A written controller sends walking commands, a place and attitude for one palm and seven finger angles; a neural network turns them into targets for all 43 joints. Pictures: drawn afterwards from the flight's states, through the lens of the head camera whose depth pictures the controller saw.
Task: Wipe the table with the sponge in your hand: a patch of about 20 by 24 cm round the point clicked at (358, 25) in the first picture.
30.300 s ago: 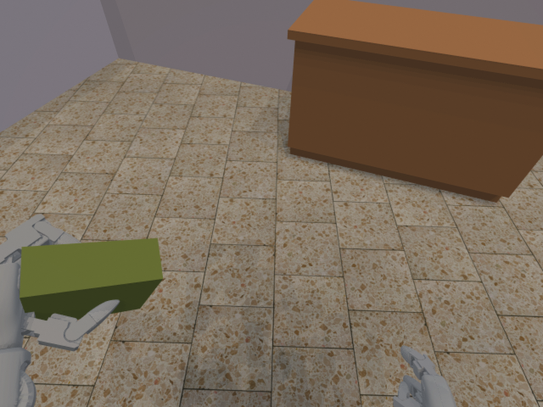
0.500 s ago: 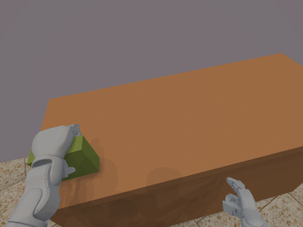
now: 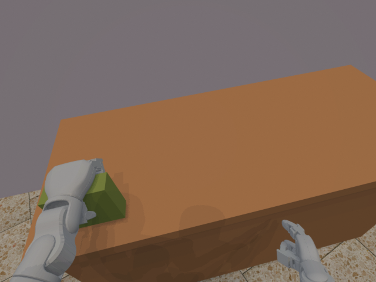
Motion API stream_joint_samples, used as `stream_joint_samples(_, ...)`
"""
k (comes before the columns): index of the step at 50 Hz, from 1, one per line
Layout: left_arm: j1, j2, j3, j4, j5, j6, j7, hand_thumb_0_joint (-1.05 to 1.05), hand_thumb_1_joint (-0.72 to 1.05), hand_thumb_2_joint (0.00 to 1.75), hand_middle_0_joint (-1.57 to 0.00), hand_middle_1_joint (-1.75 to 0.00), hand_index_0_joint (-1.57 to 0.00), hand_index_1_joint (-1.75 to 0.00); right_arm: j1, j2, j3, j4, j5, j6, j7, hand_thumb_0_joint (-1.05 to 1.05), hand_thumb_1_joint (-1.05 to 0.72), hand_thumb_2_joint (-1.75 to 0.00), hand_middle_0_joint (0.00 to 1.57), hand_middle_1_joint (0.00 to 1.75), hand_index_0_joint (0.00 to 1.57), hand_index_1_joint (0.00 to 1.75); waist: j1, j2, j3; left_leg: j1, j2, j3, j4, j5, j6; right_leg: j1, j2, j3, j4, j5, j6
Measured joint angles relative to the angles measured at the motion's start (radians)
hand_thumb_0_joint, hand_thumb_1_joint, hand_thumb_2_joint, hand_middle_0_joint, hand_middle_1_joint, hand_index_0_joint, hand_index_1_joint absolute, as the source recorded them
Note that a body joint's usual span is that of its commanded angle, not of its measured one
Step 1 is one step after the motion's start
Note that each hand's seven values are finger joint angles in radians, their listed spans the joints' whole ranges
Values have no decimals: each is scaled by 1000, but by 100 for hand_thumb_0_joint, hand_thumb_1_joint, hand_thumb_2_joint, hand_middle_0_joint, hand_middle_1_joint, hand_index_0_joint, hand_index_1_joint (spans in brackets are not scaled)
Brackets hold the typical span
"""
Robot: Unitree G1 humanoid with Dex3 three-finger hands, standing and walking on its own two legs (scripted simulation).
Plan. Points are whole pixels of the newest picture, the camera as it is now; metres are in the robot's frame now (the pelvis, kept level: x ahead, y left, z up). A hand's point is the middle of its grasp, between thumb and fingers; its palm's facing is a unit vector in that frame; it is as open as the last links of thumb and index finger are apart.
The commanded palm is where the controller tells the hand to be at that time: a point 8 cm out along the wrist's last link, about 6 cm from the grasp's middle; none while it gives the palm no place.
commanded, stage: lower the sponge onto the table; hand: left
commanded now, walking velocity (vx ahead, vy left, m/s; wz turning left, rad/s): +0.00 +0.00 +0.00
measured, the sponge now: (90, 207) +0.24 +0.28 +0.02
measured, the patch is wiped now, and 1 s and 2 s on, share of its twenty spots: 0.00 0.10 0.15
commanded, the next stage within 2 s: wipe forward along the first lane in 0.76 s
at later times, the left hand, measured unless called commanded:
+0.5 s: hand (86, 202) +0.24 +0.27 +0.05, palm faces -0.05 -0.10 -0.99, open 9.1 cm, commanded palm +0.22 +0.27 +0.12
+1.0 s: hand (88, 195) +0.26 +0.28 +0.04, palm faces -0.06 -0.06 -1.00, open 9.1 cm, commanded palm +0.24 +0.27 +0.09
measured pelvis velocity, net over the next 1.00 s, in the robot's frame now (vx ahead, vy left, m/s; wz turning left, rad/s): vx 0.00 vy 0.00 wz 0.00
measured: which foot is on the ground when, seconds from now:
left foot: down 0.00-1.00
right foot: down 0.00-1.00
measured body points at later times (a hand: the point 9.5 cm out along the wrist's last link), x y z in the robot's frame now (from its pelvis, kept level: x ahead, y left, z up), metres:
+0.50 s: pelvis +0.00 +0.00 +0.00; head +0.00 -0.04 +0.45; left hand +0.24 +0.27 +0.10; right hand +0.24 -0.21 -0.09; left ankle +0.03 +0.11 -0.74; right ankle -0.01 -0.10 -0.74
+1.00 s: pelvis +0.00 +0.00 +0.00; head +0.00 -0.04 +0.45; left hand +0.26 +0.28 +0.10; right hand +0.23 -0.22 -0.10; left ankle +0.03 +0.11 -0.74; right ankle -0.01 -0.10 -0.74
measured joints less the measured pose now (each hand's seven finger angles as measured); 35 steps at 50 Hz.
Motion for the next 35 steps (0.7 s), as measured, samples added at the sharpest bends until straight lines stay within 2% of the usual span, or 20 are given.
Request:
stream_joint_samples(5,-18,-20,-20,21,13,7,30,-1,-44,108,-83,-142,-84,-142,1,6,1,9,2,5,4,2,-90,-90,20,30,20,30,-1,-2,-6,-5,-2,3,-5,2,1,-9,-2,4,2,-1,2)
stream_joint_samples(14,22,-21,4,17,3,54,37,-1,-44,108,-83,-142,-83,-142,3,9,5,3,4,23,19,2,-90,-90,20,30,20,30,-15,-4,-19,-6,0,10,-2,-6,1,-13,0,11,6,-7,2)
stream_joint_samples(21,67,-20,0,6,3,25,32,-1,-44,108,-83,-142,-83,-142,11,-6,-8,-3,0,16,14,2,-90,-90,20,30,20,30,-5,-6,-16,-12,1,4,18,-17,1,-12,1,6,14,-14,1)
stream_joint_samples(26,61,-25,-8,17,19,-10,58,-1,-44,108,-83,-142,-83,-142,8,-3,-16,3,-2,5,6,2,-90,-90,20,30,20,30,5,-8,-15,-20,2,2,25,-18,1,-19,2,4,19,-13,0)
stream_joint_samples(35,20,-39,-12,74,28,18,76,-1,-44,108,-83,-142,-83,-142,2,11,-8,6,5,9,10,2,-90,-90,20,30,20,30,-5,-8,-27,-32,0,1,21,-10,0,-33,1,3,22,-10,0)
